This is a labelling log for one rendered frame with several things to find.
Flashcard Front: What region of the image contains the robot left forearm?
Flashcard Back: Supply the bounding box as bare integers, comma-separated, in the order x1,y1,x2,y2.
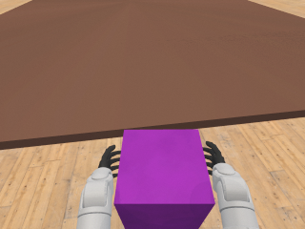
76,167,114,229

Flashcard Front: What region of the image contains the carton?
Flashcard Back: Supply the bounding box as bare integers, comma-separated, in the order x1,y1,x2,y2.
113,129,215,229

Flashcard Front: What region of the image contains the right robot hand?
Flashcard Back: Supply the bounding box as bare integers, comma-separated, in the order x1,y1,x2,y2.
202,141,226,176

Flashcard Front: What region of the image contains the robot right forearm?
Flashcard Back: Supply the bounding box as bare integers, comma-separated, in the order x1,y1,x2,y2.
212,162,259,229

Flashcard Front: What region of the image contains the left robot hand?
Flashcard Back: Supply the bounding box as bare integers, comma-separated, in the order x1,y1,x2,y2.
98,144,121,178

